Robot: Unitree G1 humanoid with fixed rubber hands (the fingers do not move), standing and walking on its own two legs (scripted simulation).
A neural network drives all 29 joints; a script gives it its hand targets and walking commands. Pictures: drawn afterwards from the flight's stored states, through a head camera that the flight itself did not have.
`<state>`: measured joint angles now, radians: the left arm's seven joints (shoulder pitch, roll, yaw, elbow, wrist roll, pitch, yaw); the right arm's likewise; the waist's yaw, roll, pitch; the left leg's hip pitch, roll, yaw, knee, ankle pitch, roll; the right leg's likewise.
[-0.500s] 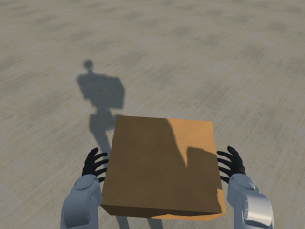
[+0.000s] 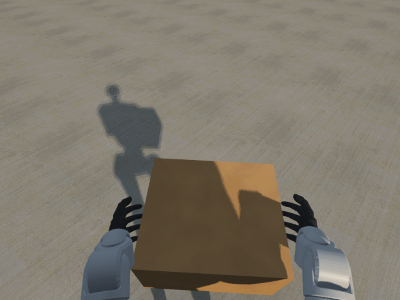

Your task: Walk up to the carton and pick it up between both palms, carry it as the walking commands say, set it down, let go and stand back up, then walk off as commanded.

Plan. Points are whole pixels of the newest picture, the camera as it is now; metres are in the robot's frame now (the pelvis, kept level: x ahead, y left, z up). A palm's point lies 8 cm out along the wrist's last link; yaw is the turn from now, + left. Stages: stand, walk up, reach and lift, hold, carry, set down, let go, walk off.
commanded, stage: carry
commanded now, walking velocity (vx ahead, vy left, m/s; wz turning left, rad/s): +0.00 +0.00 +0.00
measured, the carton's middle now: (211, 223) +0.30 +0.00 -0.02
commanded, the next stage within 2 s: none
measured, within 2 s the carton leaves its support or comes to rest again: neither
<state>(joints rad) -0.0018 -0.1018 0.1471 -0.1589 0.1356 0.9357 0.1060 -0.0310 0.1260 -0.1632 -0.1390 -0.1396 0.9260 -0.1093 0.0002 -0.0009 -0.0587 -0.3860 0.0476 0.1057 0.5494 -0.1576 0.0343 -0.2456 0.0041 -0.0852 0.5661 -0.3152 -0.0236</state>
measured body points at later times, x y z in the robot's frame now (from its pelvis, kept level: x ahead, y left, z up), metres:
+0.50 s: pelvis -0.01 +0.00 +0.00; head -0.03 +0.00 +0.45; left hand +0.25 +0.18 +0.02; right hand +0.25 -0.18 +0.02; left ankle +0.08 +0.10 -0.73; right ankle -0.01 -0.10 -0.73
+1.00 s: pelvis -0.01 +0.00 +0.00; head -0.03 +0.00 +0.45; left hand +0.24 +0.18 +0.02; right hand +0.25 -0.18 +0.02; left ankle +0.08 +0.10 -0.73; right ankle -0.01 -0.11 -0.73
